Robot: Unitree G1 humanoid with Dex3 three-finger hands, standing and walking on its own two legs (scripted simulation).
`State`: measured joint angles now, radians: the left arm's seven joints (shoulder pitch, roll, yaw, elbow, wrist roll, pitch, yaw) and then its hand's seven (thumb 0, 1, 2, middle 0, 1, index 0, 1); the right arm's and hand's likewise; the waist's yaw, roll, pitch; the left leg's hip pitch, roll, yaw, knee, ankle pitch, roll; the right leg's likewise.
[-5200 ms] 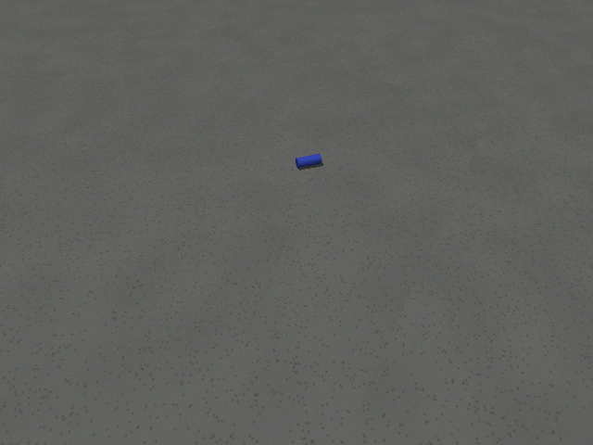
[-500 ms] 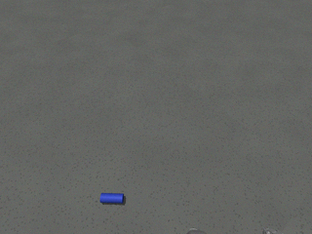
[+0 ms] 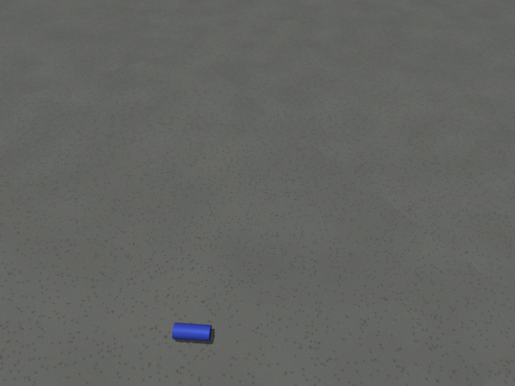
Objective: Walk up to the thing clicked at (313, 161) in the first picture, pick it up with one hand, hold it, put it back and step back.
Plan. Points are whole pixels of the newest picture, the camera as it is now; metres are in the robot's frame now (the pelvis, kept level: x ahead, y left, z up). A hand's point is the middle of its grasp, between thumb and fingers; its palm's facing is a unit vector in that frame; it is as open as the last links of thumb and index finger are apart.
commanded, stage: walk up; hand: left
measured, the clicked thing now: (192, 331) +0.45 +0.22 -0.73
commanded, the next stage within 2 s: none
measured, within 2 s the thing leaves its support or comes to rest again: neither
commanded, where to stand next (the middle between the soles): +0.05 +0.00 m, yaw -3 degrees
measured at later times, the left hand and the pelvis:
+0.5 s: hand out of the picture +0.12 +0.25 -0.14, palm faces -0.05 -0.93 -0.36, open 7.4 cm; pelvis +0.02 -0.01 +0.01, yaw -1 degrees
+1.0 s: hand out of the picture +0.13 +0.24 -0.13, palm faces -0.07 -0.94 -0.34, open 7.4 cm; pelvis +0.02 -0.01 +0.02, yaw -3 degrees
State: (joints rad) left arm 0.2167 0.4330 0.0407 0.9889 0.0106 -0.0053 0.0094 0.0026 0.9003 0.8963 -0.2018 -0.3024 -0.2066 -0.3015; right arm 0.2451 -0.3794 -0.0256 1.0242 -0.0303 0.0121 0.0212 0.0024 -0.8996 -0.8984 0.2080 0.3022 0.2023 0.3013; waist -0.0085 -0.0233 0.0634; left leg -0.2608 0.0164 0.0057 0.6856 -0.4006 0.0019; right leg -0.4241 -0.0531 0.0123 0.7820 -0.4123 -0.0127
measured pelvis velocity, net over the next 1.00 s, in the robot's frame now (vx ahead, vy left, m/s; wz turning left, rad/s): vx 0.02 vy -0.01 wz -0.06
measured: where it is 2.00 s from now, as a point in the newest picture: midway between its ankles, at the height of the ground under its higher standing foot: outside the picture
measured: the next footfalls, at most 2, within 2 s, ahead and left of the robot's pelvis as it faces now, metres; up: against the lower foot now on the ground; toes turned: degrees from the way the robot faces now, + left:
left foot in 1.88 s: +0.21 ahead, +0.09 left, +0.00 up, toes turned -5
